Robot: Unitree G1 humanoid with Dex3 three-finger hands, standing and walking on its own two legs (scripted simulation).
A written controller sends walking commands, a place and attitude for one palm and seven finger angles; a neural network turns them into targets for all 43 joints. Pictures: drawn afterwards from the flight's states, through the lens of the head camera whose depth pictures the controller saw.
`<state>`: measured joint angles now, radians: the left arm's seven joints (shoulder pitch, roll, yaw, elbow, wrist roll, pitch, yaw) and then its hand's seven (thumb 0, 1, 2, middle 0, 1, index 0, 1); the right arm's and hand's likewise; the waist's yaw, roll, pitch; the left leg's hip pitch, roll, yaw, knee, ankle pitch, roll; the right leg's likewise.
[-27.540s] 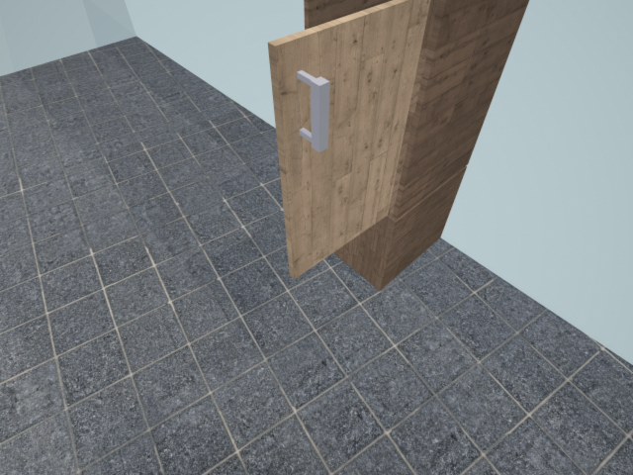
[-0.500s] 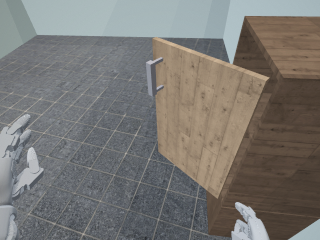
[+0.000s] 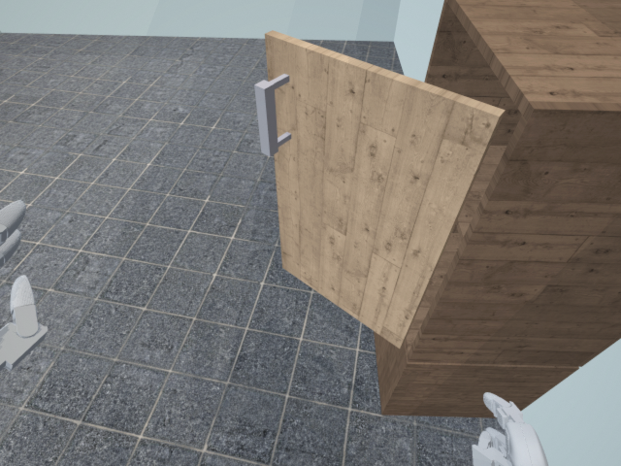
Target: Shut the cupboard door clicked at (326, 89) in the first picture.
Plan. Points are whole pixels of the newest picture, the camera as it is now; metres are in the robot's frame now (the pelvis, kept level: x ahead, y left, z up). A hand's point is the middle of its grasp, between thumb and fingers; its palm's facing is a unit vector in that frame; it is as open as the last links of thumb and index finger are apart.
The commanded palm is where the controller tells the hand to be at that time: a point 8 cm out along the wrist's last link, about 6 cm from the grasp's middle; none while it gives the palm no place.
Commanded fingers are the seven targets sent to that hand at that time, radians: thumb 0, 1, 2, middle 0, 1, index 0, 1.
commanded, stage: step back with the hand held close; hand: left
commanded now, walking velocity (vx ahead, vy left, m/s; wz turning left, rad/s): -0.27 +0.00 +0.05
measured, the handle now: (275, 115) +0.60 +0.10 +0.15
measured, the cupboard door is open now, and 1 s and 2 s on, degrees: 52 52 52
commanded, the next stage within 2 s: stop stepping back and stand still in 0.68 s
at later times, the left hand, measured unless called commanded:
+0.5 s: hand out of the picture +0.09 +0.31 +0.19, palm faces +0.53 -0.70 -0.49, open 7.4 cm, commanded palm +0.04 +0.33 +0.19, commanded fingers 0.00 0.90 0.90 -0.20 -0.30 -0.20 -0.30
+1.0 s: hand out of the picture -0.08 +0.28 +0.21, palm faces +0.51 -0.69 -0.51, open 7.4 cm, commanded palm -0.08 +0.28 +0.19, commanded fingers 0.00 0.90 0.90 -0.20 -0.30 -0.20 -0.30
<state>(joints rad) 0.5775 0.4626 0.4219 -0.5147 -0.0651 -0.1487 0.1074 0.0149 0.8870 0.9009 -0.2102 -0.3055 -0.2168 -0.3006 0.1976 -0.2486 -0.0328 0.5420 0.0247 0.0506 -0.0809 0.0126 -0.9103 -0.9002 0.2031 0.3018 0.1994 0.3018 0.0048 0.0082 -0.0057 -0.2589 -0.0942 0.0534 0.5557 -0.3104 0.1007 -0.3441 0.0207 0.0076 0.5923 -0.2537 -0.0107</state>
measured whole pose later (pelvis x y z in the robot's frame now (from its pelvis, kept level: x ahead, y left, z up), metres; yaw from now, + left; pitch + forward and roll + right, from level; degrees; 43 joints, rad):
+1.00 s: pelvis -0.24 -0.01 +0.01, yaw -2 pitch +3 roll +1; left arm 0.67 0.52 0.57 -0.56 -0.08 -0.20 0.14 0.01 0.88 0.90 -0.22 -0.31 -0.22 -0.30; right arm 0.30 -0.21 -0.01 0.66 0.02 0.00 -0.06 0.01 -0.91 -0.90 0.21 0.30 0.20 0.30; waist 0.06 -0.07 -0.14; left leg -0.60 0.02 0.01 0.96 -0.32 -0.02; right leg -0.16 0.00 0.00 0.46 -0.35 -0.04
